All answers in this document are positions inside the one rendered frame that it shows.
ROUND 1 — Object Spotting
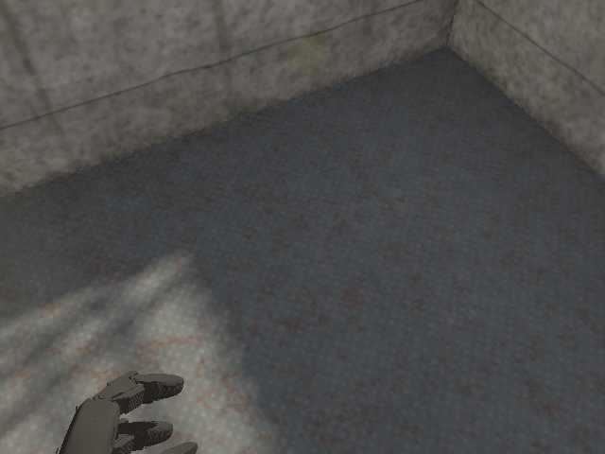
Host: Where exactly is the left robot hand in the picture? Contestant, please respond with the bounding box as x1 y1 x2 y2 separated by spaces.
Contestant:
56 371 198 454

